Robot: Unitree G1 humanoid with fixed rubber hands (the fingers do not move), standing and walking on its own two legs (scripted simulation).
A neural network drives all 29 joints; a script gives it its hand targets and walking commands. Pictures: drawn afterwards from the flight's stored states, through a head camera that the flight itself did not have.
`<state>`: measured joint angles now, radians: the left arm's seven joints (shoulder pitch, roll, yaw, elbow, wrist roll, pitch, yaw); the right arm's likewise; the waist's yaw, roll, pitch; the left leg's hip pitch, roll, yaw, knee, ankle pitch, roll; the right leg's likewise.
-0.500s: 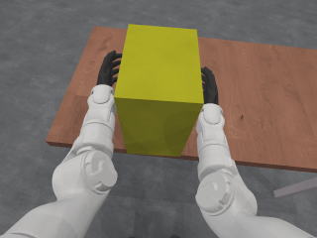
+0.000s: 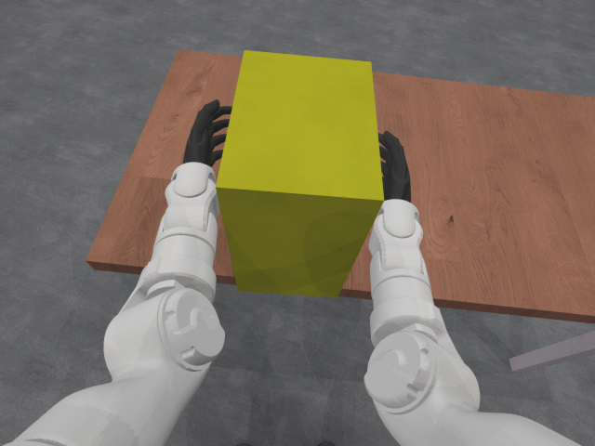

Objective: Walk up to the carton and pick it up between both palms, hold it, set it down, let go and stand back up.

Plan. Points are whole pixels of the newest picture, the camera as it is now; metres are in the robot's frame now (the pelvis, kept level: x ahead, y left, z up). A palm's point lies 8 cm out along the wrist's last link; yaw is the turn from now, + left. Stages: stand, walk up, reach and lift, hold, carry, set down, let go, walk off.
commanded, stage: reach and lift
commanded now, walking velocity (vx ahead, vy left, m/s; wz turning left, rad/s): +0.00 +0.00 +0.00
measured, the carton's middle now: (296, 189) +0.45 +0.00 +0.02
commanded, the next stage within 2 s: none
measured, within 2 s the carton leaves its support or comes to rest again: leaves its support in 1.42 s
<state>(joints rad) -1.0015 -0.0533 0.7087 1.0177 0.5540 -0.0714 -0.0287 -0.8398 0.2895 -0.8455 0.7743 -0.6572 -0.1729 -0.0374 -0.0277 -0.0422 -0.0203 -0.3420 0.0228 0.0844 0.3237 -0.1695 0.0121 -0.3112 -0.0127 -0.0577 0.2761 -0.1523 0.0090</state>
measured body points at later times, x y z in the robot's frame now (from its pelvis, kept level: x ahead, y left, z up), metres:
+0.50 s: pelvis +0.00 +0.00 +0.00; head +0.08 +0.02 +0.44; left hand +0.47 +0.13 +0.08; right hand +0.43 -0.13 +0.07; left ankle -0.02 +0.10 -0.75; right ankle -0.02 -0.12 -0.75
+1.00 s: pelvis +0.00 +0.00 +0.00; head +0.08 +0.02 +0.44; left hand +0.46 +0.13 +0.08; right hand +0.43 -0.13 +0.07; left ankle -0.02 +0.10 -0.75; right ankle -0.02 -0.12 -0.75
